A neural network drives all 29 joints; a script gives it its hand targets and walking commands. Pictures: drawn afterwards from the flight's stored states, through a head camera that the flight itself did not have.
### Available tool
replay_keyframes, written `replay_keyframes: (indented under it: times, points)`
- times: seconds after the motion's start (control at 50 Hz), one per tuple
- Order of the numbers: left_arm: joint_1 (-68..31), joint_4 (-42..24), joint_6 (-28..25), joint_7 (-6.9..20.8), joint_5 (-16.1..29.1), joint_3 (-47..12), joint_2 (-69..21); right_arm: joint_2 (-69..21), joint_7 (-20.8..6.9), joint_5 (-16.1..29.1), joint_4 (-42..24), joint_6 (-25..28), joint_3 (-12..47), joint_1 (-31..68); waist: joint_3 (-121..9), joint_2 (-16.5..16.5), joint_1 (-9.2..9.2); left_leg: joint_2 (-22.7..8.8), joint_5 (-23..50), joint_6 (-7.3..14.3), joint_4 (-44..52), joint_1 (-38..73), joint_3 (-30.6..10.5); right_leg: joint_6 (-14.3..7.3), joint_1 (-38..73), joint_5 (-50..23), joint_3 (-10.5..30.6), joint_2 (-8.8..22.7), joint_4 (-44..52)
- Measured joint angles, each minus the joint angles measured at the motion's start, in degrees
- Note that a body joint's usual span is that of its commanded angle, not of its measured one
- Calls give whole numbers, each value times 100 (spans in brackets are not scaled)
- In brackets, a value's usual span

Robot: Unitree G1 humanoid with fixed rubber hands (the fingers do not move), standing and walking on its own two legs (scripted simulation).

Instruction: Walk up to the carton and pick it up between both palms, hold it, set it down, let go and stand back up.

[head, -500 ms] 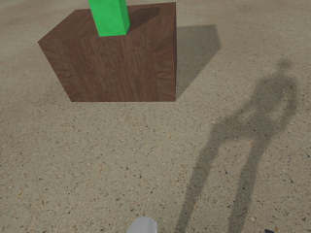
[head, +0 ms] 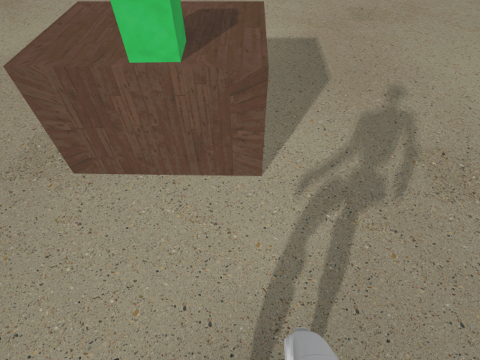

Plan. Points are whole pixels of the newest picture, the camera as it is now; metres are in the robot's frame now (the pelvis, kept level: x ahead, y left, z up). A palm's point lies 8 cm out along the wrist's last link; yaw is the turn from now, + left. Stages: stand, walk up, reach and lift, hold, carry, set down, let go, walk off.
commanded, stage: walk up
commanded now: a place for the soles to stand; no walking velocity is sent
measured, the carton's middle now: (152, 20) +1.32 +0.32 +0.02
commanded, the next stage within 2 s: none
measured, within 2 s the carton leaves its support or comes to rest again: neither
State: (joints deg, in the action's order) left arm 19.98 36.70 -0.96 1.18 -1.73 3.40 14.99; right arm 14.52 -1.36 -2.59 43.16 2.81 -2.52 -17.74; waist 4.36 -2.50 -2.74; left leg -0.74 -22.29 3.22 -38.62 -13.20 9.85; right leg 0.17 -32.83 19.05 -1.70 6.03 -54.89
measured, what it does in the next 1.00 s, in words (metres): walks ahead: right foot, then left foot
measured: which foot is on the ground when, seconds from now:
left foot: down 0.00-0.12, up 0.14-0.50, down 0.52-0.90, up 0.92-1.00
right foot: up 0.00-0.08, down 0.10-0.52, up 0.54-0.86, down 0.88-1.00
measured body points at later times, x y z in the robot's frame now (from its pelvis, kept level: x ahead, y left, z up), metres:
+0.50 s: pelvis +0.22 +0.09 +0.00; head +0.23 +0.08 +0.45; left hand +0.21 +0.39 -0.11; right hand +0.41 -0.15 -0.10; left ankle +0.33 +0.24 -0.71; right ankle +0.20 -0.11 -0.72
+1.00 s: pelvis +0.42 +0.17 -0.02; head +0.43 +0.15 +0.43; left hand +0.52 +0.44 -0.10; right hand +0.48 -0.10 -0.15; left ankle +0.35 +0.26 -0.65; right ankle +0.50 +0.06 -0.72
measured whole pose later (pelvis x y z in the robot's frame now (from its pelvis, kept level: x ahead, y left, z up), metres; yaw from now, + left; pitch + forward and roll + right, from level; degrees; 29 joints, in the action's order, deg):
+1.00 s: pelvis +0.42 +0.17 -0.02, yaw +8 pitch -4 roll -1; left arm 16.6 34.2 -3.3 -2.0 -3.0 1.4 13.8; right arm 18.1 -2.9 -3.2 40.9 -2.2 -2.6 -23.5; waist 5.3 4.4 -2.5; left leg 0.8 -27.0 -0.3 -71.9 -24.2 0.1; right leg -2.9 -23.4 18.5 -7.8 3.9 -45.3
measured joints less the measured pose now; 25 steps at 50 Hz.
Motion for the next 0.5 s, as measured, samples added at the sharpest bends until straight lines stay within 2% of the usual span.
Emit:
replay_keyframes:
  times: [0.06,0.1,0.12,0.16,0.2,0.24,0.32,0.4,0.46,0.5]
  points:
    - [-174,-113,-85,41,2,-2,-106,143,-40,11,43,-77,-14,-261,-22,165,-199,-3,-278,-65,14,288,13,-106,210,-498,-294,-54,1084]
    - [-234,-254,-184,19,-11,2,-121,234,-80,22,69,-148,-21,-474,-39,293,-253,-64,-636,-126,-287,365,-44,-227,543,-720,-443,-207,1617]
    - [-286,-320,-241,-21,-55,-3,-122,273,-99,12,84,-187,-27,-559,-8,389,-236,-136,-813,-121,-699,269,-122,-294,579,-961,-499,-244,1546]
    - [-386,-385,-286,-145,-124,-57,-116,323,-141,-45,98,-333,-31,-626,71,536,-143,-1,-894,-198,-2107,-251,-615,-344,557,-641,-589,-215,1074]
    - [-419,-325,-274,-284,-153,-109,-126,385,-175,-80,71,-473,-36,-574,126,688,-45,130,-613,-264,-3363,-869,-932,-350,722,-292,-678,-152,955]
    - [-373,-182,-291,-357,-176,-140,-117,418,-217,-88,-18,-515,-58,-437,155,821,44,65,-276,-350,-3795,-1394,-1025,-288,984,-194,-769,-96,1091]
    - [-138,148,-390,-338,-169,-169,-10,385,-361,-50,-307,-474,-107,-95,123,932,192,-262,98,-479,-2936,-2019,-1104,-177,1566,-144,-934,15,1583]
    - [154,338,-420,-282,-143,-134,161,281,-478,-9,-522,-361,-136,233,45,830,392,-516,606,-415,-1422,-2072,-1112,-82,2068,-19,-1001,181,1948]
    - [378,397,-360,-235,-130,-70,267,221,-507,13,-630,-261,-165,385,-50,685,538,-543,881,-325,-580,-1779,-1021,-7,2342,223,-984,364,1975]
    - [550,393,-275,-209,-129,-46,312,226,-480,26,-733,-173,-179,400,-132,581,585,-447,882,-242,-164,-1419,-899,-17,2426,522,-927,542,1764]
